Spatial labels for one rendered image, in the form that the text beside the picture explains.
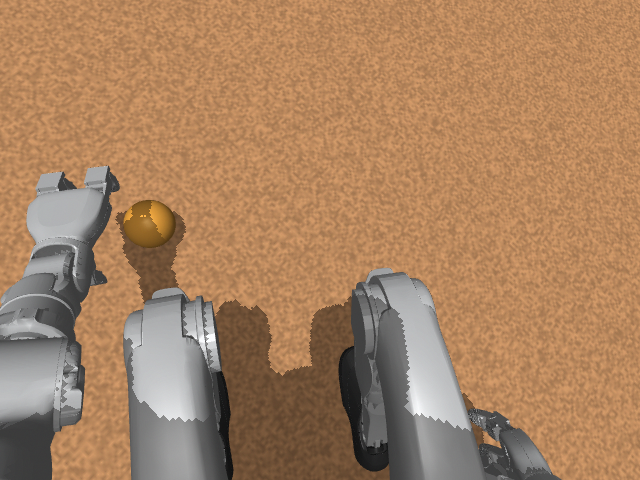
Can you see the right robot foot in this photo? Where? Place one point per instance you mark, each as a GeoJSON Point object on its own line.
{"type": "Point", "coordinates": [370, 458]}

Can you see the left robot arm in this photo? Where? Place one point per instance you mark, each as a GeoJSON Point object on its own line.
{"type": "Point", "coordinates": [41, 376]}

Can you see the right robot hand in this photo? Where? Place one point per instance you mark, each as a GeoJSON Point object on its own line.
{"type": "Point", "coordinates": [518, 459]}

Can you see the left robot foot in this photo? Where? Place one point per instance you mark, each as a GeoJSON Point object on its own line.
{"type": "Point", "coordinates": [224, 424]}

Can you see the ball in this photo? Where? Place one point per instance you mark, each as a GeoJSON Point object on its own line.
{"type": "Point", "coordinates": [149, 223]}

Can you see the left robot hand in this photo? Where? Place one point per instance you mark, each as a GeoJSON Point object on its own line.
{"type": "Point", "coordinates": [60, 210]}

